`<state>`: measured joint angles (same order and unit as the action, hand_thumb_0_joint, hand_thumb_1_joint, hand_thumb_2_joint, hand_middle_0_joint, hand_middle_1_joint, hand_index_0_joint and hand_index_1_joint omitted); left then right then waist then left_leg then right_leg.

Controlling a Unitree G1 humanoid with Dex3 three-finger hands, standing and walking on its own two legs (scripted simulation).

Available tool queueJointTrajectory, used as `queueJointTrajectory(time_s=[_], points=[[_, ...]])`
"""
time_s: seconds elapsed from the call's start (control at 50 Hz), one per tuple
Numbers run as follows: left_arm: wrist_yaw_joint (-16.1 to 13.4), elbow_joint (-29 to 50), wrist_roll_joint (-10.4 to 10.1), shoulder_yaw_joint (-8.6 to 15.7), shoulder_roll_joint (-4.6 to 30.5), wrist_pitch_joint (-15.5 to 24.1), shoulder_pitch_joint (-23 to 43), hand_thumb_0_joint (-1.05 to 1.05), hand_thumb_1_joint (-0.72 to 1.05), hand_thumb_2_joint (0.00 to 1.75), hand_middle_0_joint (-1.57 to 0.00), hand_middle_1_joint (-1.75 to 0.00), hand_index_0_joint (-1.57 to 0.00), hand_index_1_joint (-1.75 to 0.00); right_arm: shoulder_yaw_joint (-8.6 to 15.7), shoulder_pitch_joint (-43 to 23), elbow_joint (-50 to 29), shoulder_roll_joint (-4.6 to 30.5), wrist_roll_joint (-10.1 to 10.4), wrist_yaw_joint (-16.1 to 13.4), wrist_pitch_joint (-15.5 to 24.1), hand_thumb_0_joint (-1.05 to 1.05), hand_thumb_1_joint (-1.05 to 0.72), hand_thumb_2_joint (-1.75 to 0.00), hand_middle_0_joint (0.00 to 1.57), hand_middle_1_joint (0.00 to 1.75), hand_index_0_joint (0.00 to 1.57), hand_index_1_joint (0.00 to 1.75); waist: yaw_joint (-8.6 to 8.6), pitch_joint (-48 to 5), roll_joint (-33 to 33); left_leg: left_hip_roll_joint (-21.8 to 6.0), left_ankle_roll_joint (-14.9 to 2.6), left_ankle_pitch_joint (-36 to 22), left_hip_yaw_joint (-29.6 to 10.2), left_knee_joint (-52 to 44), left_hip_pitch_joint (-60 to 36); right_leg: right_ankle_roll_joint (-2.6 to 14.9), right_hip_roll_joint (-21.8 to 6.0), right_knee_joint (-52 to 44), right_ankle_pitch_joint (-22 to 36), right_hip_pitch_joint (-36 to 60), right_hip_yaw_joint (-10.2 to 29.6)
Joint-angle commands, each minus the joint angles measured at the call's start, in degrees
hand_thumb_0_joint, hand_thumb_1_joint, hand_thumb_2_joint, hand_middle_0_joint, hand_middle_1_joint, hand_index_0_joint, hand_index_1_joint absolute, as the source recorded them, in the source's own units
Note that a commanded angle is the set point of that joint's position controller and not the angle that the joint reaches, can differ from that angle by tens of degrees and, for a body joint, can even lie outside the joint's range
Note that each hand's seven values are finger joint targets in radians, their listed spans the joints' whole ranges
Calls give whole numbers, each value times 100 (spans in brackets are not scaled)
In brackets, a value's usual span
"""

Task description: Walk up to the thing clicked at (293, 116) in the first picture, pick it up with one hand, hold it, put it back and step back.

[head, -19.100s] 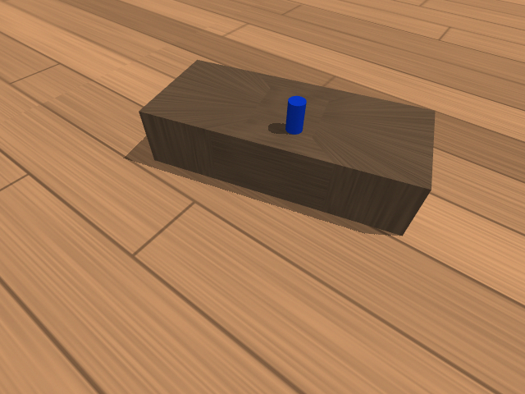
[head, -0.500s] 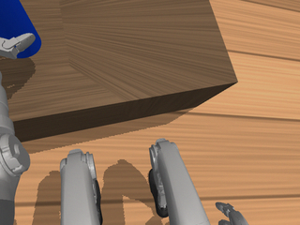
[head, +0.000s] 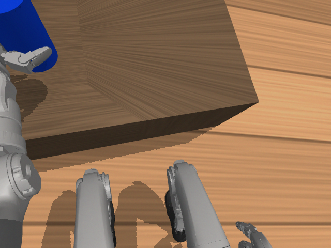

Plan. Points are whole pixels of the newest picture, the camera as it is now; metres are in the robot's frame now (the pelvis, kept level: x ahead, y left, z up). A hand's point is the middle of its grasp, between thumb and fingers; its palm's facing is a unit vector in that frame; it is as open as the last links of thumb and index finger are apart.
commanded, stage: lift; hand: left
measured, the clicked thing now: (20, 30) +0.55 +0.23 +0.03
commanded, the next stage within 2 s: hold in 1.76 s
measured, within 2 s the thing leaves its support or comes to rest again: neither
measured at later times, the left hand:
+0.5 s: hand out of the picture +0.49 +0.24 +0.09, palm faces +0.22 -0.98 -0.05, open 11.2 cm
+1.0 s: hand out of the picture +0.41 +0.22 +0.19, palm faces +0.20 -0.98 -0.04, open 11.2 cm
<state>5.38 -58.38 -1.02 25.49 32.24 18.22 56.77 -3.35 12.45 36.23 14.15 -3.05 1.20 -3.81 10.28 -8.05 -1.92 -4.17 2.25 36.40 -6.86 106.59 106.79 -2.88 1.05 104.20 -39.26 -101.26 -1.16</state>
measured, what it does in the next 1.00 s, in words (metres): rises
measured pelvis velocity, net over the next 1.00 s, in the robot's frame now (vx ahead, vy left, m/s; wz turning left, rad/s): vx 0.03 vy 0.00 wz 0.08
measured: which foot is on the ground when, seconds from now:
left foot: down 0.00-1.00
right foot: down 0.00-1.00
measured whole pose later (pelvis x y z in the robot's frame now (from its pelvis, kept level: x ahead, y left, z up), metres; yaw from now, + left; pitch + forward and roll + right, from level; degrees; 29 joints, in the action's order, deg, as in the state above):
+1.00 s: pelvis +0.03 +0.00 +0.17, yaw +5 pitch +19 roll -4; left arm 1.8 -33.9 -7.3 11.6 14.5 19.9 20.8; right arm -0.1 11.5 37.9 12.9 -0.2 -0.9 -0.1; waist 2.9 -6.6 -1.2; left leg -3.8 1.9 28.6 -4.0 71.2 61.6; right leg -2.3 -0.7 68.3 -30.7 -56.3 -1.5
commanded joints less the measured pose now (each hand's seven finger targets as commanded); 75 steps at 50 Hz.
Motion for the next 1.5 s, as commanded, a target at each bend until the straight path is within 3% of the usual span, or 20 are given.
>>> queueJointTrajectory(time_s=[0.0, 0.06, 0.16, 0.24, 0.36, 0.42, 0.46, 0.5, 0.64, 0.7, 0.72, 0.8, 0.82, 0.94, 1.0, 1.04, 1.12, 1.3, 1.4, 1.48], points=[[-51, 1865, -252, 299, 1582, 663, 2717, 0, 0, 119, -122, -141, -127, -139, 416, 1168, -162, 1095, 7, -84, 73, 0, -92, -90, 20, 30, 20, 30, -35, -4396, -1156, 93, -422, -1830, 284, -1073, -3415, 415, 90, -1335, 2038, 2097, -194], [-32, 1978, -166, 123, 1377, 649, 2540, 0, 1, 119, -122, -140, -126, -138, 455, 1149, -174, 1092, -8, -67, 74, 0, -92, -90, 20, 30, 20, 30, -37, -4515, -1443, 70, -358, -2151, 208, -1234, -3995, 464, 71, -1321, 2112, 1934, -252], [-143, 2322, -282, 273, 1369, 624, 2244, 0, 0, 121, -123, -142, -127, -140, 512, 1055, -224, 1075, 55, -110, 72, 0, -92, -90, 20, 30, 20, 30, -145, -4510, -1283, 81, -360, -1718, 188, -1594, -4175, 444, 74, -1676, 1831, 2299, -232], [-170, 2734, -309, 33, 1048, 579, 1941, 0, 0, 119, -120, -140, -125, -138, 564, 993, -219, 1048, 82, -134, 137, 0, -92, -90, 20, 30, 20, 30, -126, -4495, -1273, 65, -355, -1956, 202, -1791, -4549, 439, 69, -1907, 2038, 2566, -237], [-226, 2994, -474, -14, 734, 510, 1153, 0, 3, 119, -121, -140, -126, -137, 620, 901, -85, 988, 156, -183, 211, 0, -92, -90, 20, 30, 20, 30, -252, -3995, -1047, 62, -327, -1823, 171, -2313, -4857, 443, 54, -2387, 1976, 3011, -254], [-260, 3062, -543, -292, 215, 523, 724, 0, 4, 121, -122, -141, -127, -139, 639, 855, -32, 923, 173, -189, 254, 0, -91, -90, 20, 30, 20, 30, -273, -3755, -906, 70, -319, -1898, 185, -2543, -5089, 441, 49, -2635, 2046, 3185, -254], [-304, 3194, -537, -178, 385, 540, 451, 0, 4, 122, -124, -142, -128, -140, 668, 743, -69, 937, 199, -209, 296, 0, -91, -90, 20, 30, 20, 30, -368, -3641, -827, 77, -326, -1903, 237, -2688, -5167, 433, 51, -2823, 2098, 3447, -218], [-271, 3447, -555, -437, 48, 601, 249, 0, 5, 122, -125, -143, -130, -141, 681, 730, -51, 892, 204, -202, 317, 0, -91, -90, 20, 30, 20, 30, -365, -3540, -906, 79, -288, -1924, 206, -2914, -5409, 449, 43, -2930, 2115, 3520, -229], [-373, 3941, -719, -555, -212, 601, -458, 0, 3, 126, -127, -145, -131, -144, 676, 538, -160, 831, 284, -264, 427, 0, -91, -90, 20, 30, 20, 30, -510, -3152, -616, 132, -286, -2045, 292, -3551, -5917, 414, 51, -3631, 2351, 4451, -182], [-382, 3956, -701, -909, -519, 613, -624, 0, 3, 127, -128, -145, -131, -144, 647, 405, -192, 788, 293, -295, 473, 0, -91, -90, 20, 30, 20, 30, -442, -2753, -633, 154, -268, -1760, 342, -3811, -6077, 417, 31, -3910, 2171, 4515, -144], [-409, 3759, -703, -808, -524, 596, -853, 0, 6, 127, -128, -145, -131, -143, 669, 410, -193, 801, 300, -309, 488, 0, -91, -90, 20, 30, 20, 30, -487, -2597, -506, 152, -267, -1713, 335, -3917, -6098, 419, 35, -3995, 2125, 4590, -154], [-372, 3868, -745, -1075, -855, 701, -1164, 0, 5, 127, -128, -145, -132, -144, 668, 350, -232, 765, 291, -288, 519, 0, -91, -90, 20, 30, 20, 30, -513, -2429, -485, 161, -232, -1866, 327, -4221, -6404, 417, 10, -4197, 2258, 4820, -191], [-397, 3902, -744, -941, -703, 715, -1240, 0, 6, 127, -129, -145, -132, -144, 664, 301, -256, 775, 302, -288, 526, 0, -91, -90, 20, 30, 20, 30, -626, -2355, -527, 166, -213, -1741, 323, -4339, -6474, 431, 15, -4250, 2110, 4846, -203], [-399, 4287, -780, -1123, -803, 805, -1382, 0, 2, 125, -129, -144, -132, -143, 628, 253, -333, 728, 297, -292, 553, 0, -92, -90, 20, 30, 20, 30, -637, -2478, -454, 196, -222, -2089, 414, -4589, -6858, 390, -10, -4551, 2509, 5435, -191], [-429, 4298, -782, -1282, -1013, 810, -1540, 0, 2, 126, -129, -144, -131, -143, 626, 157, -398, 693, 296, -295, 555, 0, -92, -90, 20, 30, 20, 30, -609, -2239, -340, 211, -227, -1855, 432, -4767, -6893, 373, -6, -4756, 2328, 5519, -177], [-462, 4325, -790, -1105, -869, 830, -1642, 0, 3, 125, -128, -143, -131, -143, 634, 136, -389, 703, 298, -307, 553, 0, -92, -90, 20, 30, 20, 30, -701, -2182, -362, 209, -212, -1821, 431, -4902, -6971, 375, -10, -4811, 2284, 5620, -191], [-452, 4493, -802, -1349, -1037, 810, -1830, 0, 3, 125, -126, -142, -129, -142, 579, 93, -456, 635, 315, -335, 545, 0, -92, -90, 20, 30, 20, 30, -674, -2134, -259, 243, -226, -2082, 518, -4979, -7121, 333, -22, -5012, 2596, 5989, -127], [-486, 4597, -828, -1307, -1117, 788, -2258, 0, 5, 126, -125, -141, -127, -141, 583, 10, -518, 576, 314, -345, 550, 0, -92, -90, 20, 30, 20, 30, -766, -1838, -143, 255, -231, -2128, 584, -5324, -7304, 304, -27, -5359, 2656, 6450, -100], [-486, 4635, -861, -1341, -1232, 731, -2520, 0, 5, 126, -124, -141, -126, -141, 592, 131, -488, 569, 320, -351, 553, 0, -92, -90, 20, 30, 20, 30, -766, -1894, -65, 235, -235, -2665, 592, -5386, -7581, 292, -16, -5429, 3168, 6732, -110], [-501, 4792, -820, -1342, -1183, 767, -2409, 0, 4, 126, -125, -142, -127, -142, 615, 53, -492, 566, 313, -335, 557, 0, -92, -90, 20, 30, 20, 30, -789, -1651, -205, 246, -205, -2421, 588, -5571, -7653, 311, -21, -5542, 2887, 6724, -123]])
